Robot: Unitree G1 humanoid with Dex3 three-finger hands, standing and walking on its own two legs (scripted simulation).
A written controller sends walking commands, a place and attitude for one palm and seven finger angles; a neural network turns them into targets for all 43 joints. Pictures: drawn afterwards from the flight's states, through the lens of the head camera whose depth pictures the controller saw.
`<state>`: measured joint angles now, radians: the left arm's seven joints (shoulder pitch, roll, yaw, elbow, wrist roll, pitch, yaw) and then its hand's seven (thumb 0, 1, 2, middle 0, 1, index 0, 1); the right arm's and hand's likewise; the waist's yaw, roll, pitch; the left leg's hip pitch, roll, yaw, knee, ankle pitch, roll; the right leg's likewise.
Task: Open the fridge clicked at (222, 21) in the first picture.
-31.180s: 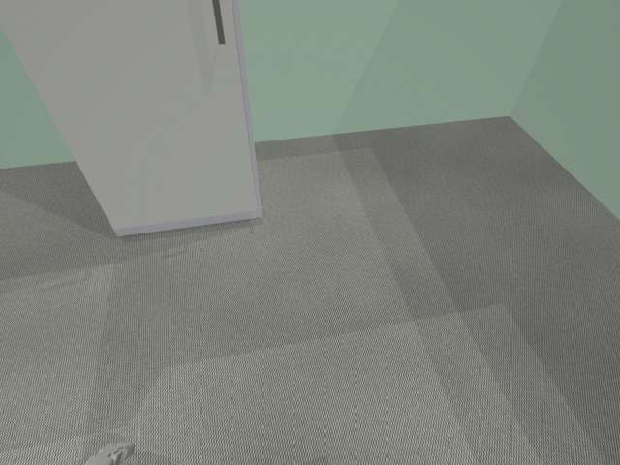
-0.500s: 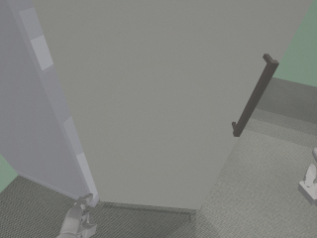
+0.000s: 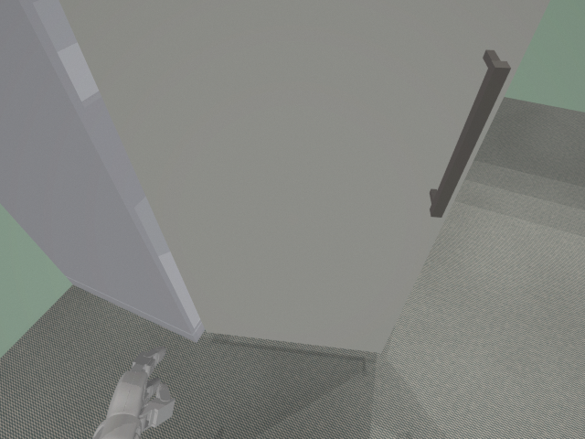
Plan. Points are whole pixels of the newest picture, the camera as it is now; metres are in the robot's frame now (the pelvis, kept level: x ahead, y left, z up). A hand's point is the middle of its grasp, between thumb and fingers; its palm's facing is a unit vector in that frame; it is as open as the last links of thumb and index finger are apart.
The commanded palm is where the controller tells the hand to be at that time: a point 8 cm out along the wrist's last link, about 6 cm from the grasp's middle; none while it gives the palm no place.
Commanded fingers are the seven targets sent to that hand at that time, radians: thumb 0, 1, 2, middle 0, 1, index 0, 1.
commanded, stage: step back with the hand held close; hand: right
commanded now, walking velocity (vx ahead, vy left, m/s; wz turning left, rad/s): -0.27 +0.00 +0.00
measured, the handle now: (459, 145) +0.48 -0.22 +0.17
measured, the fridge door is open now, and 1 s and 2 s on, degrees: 73 73 73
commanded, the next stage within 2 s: stop stepping back and stand still in 0.78 s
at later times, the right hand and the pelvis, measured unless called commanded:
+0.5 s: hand out of the picture +0.10 -0.32 +0.17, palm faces +0.52 +0.76 -0.39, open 7.4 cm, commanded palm +0.01 -0.35 +0.18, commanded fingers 0.00 -0.90 -0.90 0.20 0.30 0.20 0.30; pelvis -0.09 -0.03 -0.01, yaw -6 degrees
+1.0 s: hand out of the picture -0.01 -0.33 +0.17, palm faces +0.22 +0.90 -0.37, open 7.4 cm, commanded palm -0.07 -0.39 +0.18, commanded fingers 0.00 -0.90 -0.90 0.20 0.30 0.20 0.30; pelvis -0.23 -0.10 +0.01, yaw +4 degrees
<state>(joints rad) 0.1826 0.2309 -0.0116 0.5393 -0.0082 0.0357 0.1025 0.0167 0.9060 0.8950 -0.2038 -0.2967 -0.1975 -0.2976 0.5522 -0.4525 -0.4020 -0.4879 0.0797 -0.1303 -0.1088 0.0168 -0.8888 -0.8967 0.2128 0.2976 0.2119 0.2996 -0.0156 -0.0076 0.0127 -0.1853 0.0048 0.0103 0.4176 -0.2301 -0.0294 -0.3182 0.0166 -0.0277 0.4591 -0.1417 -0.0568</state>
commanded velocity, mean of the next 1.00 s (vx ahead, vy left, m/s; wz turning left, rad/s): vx -0.26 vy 0.02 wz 0.06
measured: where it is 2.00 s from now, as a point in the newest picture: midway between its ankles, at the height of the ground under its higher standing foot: outside the picture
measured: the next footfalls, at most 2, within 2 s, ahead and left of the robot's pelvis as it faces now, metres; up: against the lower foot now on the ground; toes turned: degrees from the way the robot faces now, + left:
left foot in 0.64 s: -0.21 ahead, +0.10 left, +0.00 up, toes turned -2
right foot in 0.78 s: -0.02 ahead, -0.10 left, +0.00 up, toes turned -1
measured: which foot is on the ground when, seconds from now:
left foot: down 0.00-0.38, up 0.40-0.62, down 0.64-0.78, up 0.80-1.00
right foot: down 0.00-0.64, up 0.66-0.76, down 0.78-1.00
